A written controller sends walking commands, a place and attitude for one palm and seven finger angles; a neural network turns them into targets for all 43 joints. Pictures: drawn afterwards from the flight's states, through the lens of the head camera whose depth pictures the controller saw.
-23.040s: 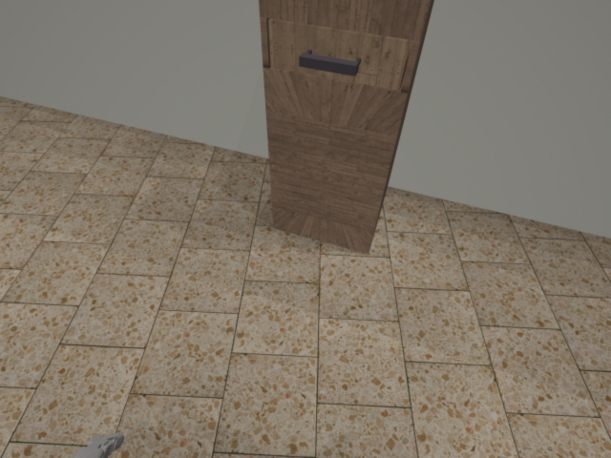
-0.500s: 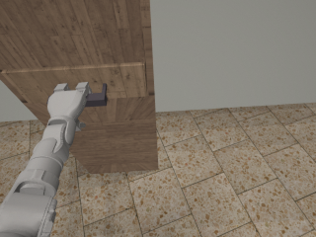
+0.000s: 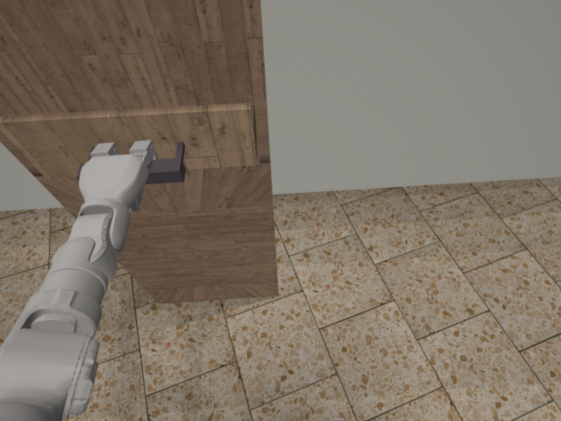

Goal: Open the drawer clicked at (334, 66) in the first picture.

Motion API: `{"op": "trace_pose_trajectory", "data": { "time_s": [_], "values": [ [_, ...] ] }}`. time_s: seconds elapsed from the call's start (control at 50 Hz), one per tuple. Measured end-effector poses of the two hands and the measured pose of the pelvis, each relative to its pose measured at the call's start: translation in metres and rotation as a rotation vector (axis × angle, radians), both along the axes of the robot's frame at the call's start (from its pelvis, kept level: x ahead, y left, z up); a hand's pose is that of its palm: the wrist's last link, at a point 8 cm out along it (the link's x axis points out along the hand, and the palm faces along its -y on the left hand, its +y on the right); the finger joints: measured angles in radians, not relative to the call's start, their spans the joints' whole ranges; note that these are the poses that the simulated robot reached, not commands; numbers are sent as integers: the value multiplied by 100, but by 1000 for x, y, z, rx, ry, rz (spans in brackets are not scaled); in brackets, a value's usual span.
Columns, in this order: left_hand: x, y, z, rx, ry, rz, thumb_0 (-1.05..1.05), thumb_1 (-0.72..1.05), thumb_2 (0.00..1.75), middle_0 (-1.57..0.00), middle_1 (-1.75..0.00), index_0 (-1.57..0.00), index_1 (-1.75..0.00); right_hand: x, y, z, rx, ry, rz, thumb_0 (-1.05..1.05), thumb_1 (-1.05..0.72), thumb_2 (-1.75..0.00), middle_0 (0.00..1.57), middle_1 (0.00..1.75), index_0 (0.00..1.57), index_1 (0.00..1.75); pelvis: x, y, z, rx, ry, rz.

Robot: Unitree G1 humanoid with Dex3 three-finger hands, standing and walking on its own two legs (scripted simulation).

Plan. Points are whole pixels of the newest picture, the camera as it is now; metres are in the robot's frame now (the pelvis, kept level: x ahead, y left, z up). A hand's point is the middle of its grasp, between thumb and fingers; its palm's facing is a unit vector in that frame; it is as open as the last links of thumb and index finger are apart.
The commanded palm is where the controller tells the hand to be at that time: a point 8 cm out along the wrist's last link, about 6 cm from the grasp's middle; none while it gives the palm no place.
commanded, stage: pull the drawer open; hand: left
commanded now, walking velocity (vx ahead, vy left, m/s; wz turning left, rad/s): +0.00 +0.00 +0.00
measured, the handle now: (135, 161) +0.50 +0.24 +0.05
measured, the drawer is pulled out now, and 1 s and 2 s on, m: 0.01 0.14 0.24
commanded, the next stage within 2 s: none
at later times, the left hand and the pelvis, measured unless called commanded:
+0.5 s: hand (124, 232) +0.38 +0.23 +0.03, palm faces +0.00 -0.04 -1.00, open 6.4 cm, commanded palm +0.34 +0.24 +0.09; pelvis +0.01 +0.01 +0.01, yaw +0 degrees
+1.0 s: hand (115, 277) +0.31 +0.23 +0.03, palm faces -0.01 -0.06 -1.00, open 6.4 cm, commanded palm +0.28 +0.24 +0.09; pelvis +0.01 -0.01 +0.01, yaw +0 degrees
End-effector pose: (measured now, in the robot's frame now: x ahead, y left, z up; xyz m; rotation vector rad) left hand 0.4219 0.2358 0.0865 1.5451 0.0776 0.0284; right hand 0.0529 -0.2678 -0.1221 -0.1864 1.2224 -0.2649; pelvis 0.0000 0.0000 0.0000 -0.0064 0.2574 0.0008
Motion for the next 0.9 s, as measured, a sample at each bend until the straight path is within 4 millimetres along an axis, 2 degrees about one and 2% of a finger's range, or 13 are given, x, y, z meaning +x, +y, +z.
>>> {"op": "trace_pose_trajectory", "data": {
  "time_s": [0.14,0.24,0.54,0.64,0.74,0.9],
  "values": [
    [-7,-1,-1,-1,-7,2,0,66,77,-27,-132,-31,-130,-2,1,1,15,-10,-24,1,-91,-90,20,30,20,30,3,2,2,-1,-2,-13],
    [-21,-1,-2,-10,-18,0,0,66,77,-26,-132,-31,-129,9,5,3,30,-32,-22,1,-91,-90,20,30,20,30,8,4,4,-4,-14,-16],
    [-67,-3,-2,-19,-30,6,0,65,79,-27,-132,-33,-128,86,20,14,54,-200,88,1,-91,-90,20,30,20,30,12,5,7,-3,-70,6],
    [-78,-4,-1,-19,-23,12,0,65,78,-27,-132,-33,-128,104,26,18,61,-241,122,1,-91,-90,20,30,20,30,11,3,8,1,-84,10],
    [-88,-5,-1,-19,-16,17,1,65,78,-27,-131,-34,-128,112,28,20,68,-261,137,1,-91,-90,20,30,20,30,10,0,8,4,-93,8],
    [-112,-6,-1,-28,-15,24,1,65,77,-26,-131,-34,-128,111,25,20,76,-272,138,1,-91,-90,20,30,20,30,11,-4,9,7,-106,-2]
  ]
}}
